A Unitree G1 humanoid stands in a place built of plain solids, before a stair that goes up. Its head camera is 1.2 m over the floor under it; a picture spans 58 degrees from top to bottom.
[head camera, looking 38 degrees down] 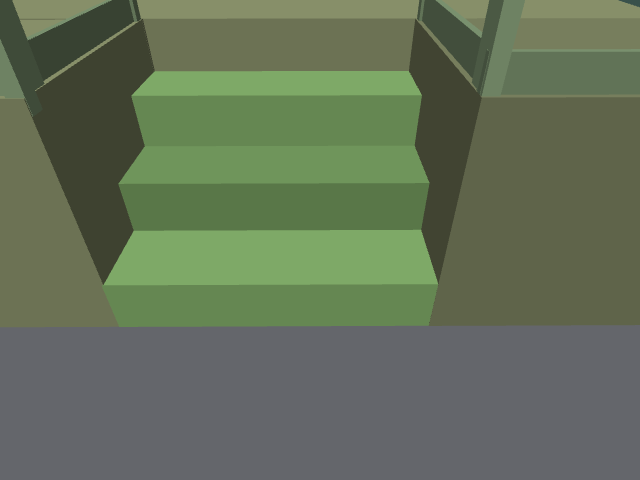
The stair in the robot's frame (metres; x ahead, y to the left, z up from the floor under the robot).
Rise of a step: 0.21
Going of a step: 0.30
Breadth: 1.12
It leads straight ahead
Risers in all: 4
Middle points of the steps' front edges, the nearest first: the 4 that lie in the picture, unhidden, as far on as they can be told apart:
1.03 0.16 0.21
1.33 0.16 0.41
1.63 0.16 0.62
1.93 0.16 0.83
